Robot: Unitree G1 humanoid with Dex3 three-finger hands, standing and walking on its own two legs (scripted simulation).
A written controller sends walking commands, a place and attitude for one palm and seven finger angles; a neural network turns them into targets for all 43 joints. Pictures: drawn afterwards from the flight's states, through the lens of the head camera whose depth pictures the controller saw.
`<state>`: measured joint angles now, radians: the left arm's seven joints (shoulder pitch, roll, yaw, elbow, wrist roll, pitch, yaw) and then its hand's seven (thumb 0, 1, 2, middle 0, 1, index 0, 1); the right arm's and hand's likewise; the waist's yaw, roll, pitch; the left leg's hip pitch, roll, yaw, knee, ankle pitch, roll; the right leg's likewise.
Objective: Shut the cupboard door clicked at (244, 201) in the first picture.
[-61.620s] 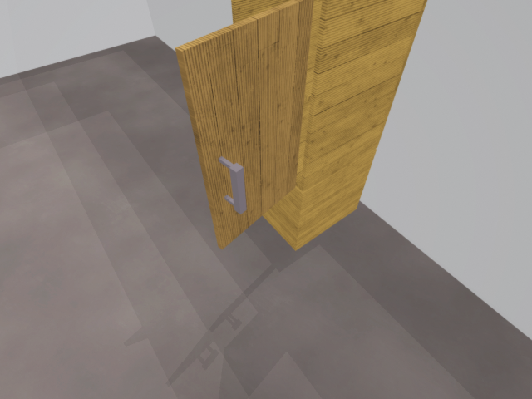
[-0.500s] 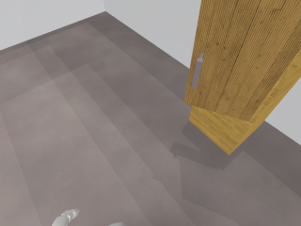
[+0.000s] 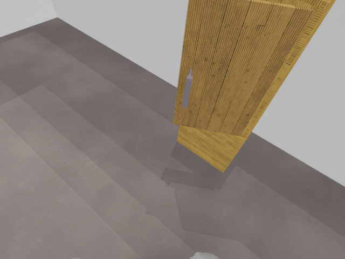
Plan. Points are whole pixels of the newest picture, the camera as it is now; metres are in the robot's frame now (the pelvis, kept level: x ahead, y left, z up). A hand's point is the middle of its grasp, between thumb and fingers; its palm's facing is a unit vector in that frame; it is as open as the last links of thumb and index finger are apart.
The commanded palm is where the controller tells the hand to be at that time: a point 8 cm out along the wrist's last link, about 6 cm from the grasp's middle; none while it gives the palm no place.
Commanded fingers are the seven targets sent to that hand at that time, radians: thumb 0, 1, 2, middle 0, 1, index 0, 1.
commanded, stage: turn to face it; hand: left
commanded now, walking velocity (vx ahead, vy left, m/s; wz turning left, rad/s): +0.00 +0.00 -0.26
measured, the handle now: (187, 88) +0.71 -0.01 -0.08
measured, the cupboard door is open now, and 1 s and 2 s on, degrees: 28 28 28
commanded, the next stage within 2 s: take the last steps up to it in 0.08 s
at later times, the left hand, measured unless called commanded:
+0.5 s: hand out of the picture +0.10 +0.15 -0.18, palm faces -0.11 -0.98 -0.16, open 7.4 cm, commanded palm none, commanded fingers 0.00 0.90 0.90 -0.20 -0.30 -0.20 -0.30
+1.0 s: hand (162, 189) +0.34 +0.05 -0.18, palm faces -0.29 -0.94 -0.20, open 7.4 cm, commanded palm none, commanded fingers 0.00 0.90 0.90 -0.20 -0.30 -0.20 -0.30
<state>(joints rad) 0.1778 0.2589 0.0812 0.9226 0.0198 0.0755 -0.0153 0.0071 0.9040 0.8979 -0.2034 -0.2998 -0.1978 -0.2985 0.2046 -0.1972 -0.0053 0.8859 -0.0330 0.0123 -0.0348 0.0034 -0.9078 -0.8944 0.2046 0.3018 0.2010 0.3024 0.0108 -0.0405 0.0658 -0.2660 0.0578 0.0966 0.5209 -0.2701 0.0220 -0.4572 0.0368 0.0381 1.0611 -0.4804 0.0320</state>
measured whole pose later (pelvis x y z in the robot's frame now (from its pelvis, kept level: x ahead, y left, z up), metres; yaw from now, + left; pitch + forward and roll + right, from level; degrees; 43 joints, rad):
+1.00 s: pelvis +0.18 -0.11 -0.02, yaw -14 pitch +0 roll +1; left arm 0.10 0.20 0.05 0.99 0.03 -0.02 -0.03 0.00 0.91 0.90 -0.20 -0.30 -0.19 -0.30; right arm 0.46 -0.13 -0.03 1.12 -0.02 -0.01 -0.01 0.00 -0.91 -0.89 0.21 0.30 0.20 0.30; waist -0.06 0.00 0.08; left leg -0.08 0.14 0.17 0.59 -0.45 -0.06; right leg -0.40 -0.02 -0.08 0.59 -0.22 -0.03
